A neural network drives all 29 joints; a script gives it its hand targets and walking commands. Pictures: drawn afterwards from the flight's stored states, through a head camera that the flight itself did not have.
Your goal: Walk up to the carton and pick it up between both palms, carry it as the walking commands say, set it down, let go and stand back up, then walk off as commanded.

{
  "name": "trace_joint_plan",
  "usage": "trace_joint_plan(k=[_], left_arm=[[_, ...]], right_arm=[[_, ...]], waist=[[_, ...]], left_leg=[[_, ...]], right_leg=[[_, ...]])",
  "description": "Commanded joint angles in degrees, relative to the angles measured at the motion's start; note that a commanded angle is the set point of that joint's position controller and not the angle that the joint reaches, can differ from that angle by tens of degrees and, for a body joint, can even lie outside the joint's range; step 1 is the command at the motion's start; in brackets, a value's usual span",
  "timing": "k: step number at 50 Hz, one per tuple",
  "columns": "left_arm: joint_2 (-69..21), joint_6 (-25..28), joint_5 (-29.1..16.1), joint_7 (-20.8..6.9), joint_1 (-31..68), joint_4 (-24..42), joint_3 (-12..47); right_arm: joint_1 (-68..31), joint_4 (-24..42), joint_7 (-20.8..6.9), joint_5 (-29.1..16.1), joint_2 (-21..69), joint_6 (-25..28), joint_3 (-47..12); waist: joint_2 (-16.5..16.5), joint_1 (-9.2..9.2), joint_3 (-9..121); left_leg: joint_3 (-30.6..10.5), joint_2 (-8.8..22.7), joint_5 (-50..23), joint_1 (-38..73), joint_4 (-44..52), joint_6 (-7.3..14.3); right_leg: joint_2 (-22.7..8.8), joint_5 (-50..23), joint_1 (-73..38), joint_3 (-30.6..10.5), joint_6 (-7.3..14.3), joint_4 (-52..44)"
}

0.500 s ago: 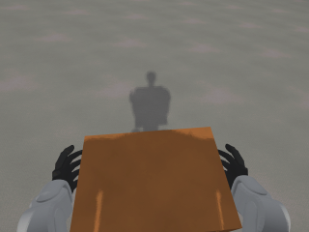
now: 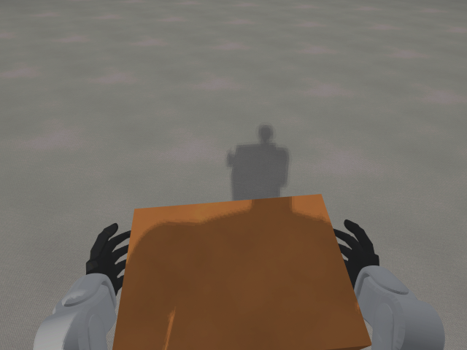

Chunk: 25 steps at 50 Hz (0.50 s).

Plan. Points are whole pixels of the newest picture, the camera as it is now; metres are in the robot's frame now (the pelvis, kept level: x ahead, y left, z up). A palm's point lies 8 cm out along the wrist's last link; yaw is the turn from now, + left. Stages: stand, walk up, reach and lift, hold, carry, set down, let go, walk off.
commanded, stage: carry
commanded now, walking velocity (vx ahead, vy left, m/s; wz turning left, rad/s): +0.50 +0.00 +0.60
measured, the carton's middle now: (235, 293) +0.23 +0.00 +0.02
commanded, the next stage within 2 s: none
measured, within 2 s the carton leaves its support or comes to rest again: neither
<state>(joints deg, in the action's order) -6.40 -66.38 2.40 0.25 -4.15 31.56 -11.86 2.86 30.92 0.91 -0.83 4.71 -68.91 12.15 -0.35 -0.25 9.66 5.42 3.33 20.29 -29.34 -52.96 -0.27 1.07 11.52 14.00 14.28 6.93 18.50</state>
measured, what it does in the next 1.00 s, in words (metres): walks ahead, turning left: left foot, then right foot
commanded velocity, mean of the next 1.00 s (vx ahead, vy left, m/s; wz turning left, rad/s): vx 0.50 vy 0.00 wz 0.60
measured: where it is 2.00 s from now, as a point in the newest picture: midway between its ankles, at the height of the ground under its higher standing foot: (190, 238)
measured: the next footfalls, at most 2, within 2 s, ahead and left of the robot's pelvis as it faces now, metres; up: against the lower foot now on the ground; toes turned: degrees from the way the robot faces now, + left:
left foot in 0.44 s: +0.21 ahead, +0.11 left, +0.00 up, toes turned +26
right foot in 0.58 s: +0.27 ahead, -0.18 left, +0.00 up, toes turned +12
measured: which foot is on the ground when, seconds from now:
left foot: up 0.00-0.42, down 0.44-0.60, up 0.62-0.94, down 0.96-1.00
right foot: down 0.00-0.40, up 0.42-0.56, down 0.58-0.96, up 0.98-1.00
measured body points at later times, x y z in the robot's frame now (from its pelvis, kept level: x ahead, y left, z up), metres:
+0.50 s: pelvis +0.17 -0.05 -0.02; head +0.20 -0.07 +0.42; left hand +0.37 +0.19 +0.07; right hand +0.44 -0.18 +0.05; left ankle +0.18 +0.09 -0.75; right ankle +0.05 -0.12 -0.68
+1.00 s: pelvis +0.49 -0.01 -0.06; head +0.52 -0.03 +0.39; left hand +0.57 +0.28 +0.05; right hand +0.79 -0.02 +0.02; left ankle +0.56 +0.05 -0.75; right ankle +0.27 -0.19 -0.68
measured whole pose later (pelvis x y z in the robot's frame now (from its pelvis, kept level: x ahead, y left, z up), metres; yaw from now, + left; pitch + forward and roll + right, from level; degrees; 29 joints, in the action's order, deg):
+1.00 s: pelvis +0.49 -0.01 -0.06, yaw +32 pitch -1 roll +6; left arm -4.8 -63.5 -0.6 -2.0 -6.5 37.3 -16.2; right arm 2.6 34.3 2.2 0.2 7.5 -65.2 7.7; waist -2.1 1.6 -1.2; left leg 20.3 -7.9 13.7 -25.0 -37.4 12.9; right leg -7.7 30.2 -5.0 12.2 -6.4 53.8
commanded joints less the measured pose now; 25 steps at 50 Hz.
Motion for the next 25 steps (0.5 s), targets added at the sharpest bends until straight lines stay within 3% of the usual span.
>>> trace_joint_plan(k=[1,4,8,12,14,16,17,18,19,20,21,22,23,24,25], left_arm=[[-37.5,-0.8,-18.0,-3.4,27.4,8.8,46.0],[-37.7,-1.2,-19.4,-3.8,29.2,9.0,46.4],[-38.0,-1.2,-20.7,-4.4,30.6,9.6,46.5],[-38.5,-0.5,-21.4,-5.0,30.0,10.7,46.6],[-38.7,-0.3,-21.4,-5.4,28.9,11.0,46.4],[-39.4,0.2,-21.1,-5.7,27.6,11.7,46.4],[-39.8,0.3,-21.0,-6.0,26.7,11.8,46.6],[-40.1,0.4,-20.5,-6.3,27.3,12.4,47.2],[-39.8,0.8,-20.4,-6.4,27.9,14.1,47.7],[-39.4,1.2,-20.8,-6.3,27.3,16.0,48.1],[-38.1,1.1,-19.7,-6.0,25.5,17.9,47.3],[-35.7,0.8,-20.2,-5.6,25.6,18.4,47.1],[-34.6,-0.1,-21.0,-5.0,26.0,17.5,47.4],[-34.8,0.0,-20.2,-5.1,24.1,15.5,46.4],[-35.0,-0.9,-18.3,-5.2,22.7,11.3,44.6]], right_arm=[[-26.4,8.2,-4.9,-13.7,40.5,0.6,-46.3],[-26.3,8.1,-4.1,-12.8,40.5,0.6,-44.9],[-26.7,8.6,-3.2,-12.3,41.0,0.8,-44.6],[-27.0,10.1,-2.5,-12.7,42.2,1.5,-46.2],[-27.1,11.0,-2.1,-13.1,42.9,1.8,-47.6],[-27.8,12.6,-1.8,-13.8,44.2,2.1,-49.5],[-28.3,13.4,-1.7,-14.1,45.3,2.2,-50.5],[-27.5,14.2,-1.6,-14.5,46.5,2.4,-51.4],[-26.0,15.3,-1.6,-15.4,47.1,2.5,-51.8],[-24.9,16.7,-1.7,-16.9,47.0,2.7,-51.6],[-23.1,14.0,-1.6,-16.5,46.3,2.3,-50.2],[-18.0,12.0,-1.6,-14.8,45.4,1.5,-49.1],[-16.2,12.0,-1.4,-12.8,41.3,1.0,-46.9],[-20.5,14.4,-1.9,-13.6,40.2,1.3,-48.7],[-22.8,14.1,-1.8,-13.8,39.7,0.5,-49.1]], waist=[[-2.6,2.25,7.1],[-2.0,2.30,5.4],[-2.8,2.23,3.3],[-4.8,2.28,1.2],[-7.5,2.34,-0.1],[-11.5,2.37,-1.8],[-14.0,1.84,-1.6],[-17.8,-0.08,-0.8],[-17.5,-3.37,-0.3],[-5.5,-5.83,5.3],[17.4,-2.74,10.4],[3.5,-2.11,14.1],[-1.1,-1.92,11.6],[7.2,-1.46,12.8],[9.9,-1.15,7.0]], left_leg=[[-3.2,3.1,-2.2,-13.6,-0.4,0.3],[-2.8,3.1,-3.8,-15.2,-1.1,0.4],[-1.3,2.9,-5.3,-16.8,-3.5,0.6],[1.7,2.7,-5.5,-17.9,-4.6,0.9],[5.4,2.1,-4.5,-16.0,-2.1,1.0],[11.9,0.6,-2.2,-10.1,4.3,1.4],[17.4,-1.6,-1.1,-0.6,11.5,2.0],[24.2,-5.0,0.6,12.5,20.6,2.8],[27.8,-7.9,1.1,27.1,28.4,5.0],[23.8,-5.7,-9.4,40.5,37.9,10.1],[-2.4,7.6,-28.8,48.3,33.7,13.1],[-14.1,13.0,-23.8,47.9,32.5,13.2],[-22.5,16.4,-30.8,42.6,32.4,13.6],[-25.2,21.4,-18.9,40.9,34.3,17.0],[-21.1,20.8,-8.7,35.0,35.6,15.4]], right_leg=[[-25.8,15.3,-20.6,-24.8,0.3,-14.2],[-26.3,11.5,-21.8,-23.0,-2.0,-14.2],[-26.0,1.3,-23.7,-19.0,-5.0,-13.1],[-25.0,-16.2,-26.9,-13.3,-9.0,-10.9],[-23.2,-28.8,-28.0,-8.2,-12.9,-10.2],[-20.2,-47.1,-27.0,-1.3,-19.4,-10.1],[-17.4,-66.2,-23.4,5.2,-25.7,-8.6],[-13.3,-91.2,-17.4,12.6,-34.1,-3.2],[-8.2,-106.1,-7.1,16.5,-40.8,14.2],[-4.3,-87.1,1.4,11.6,-39.3,45.4],[-4.5,13.4,15.9,-7.5,-23.4,63.1],[-6.9,21.8,19.5,-15.9,-15.9,61.3],[-3.9,20.4,21.6,-14.8,-12.6,60.8],[-9.1,19.9,23.1,-21.7,-11.1,51.1],[-11.8,21.6,23.5,-22.7,-10.6,40.2]])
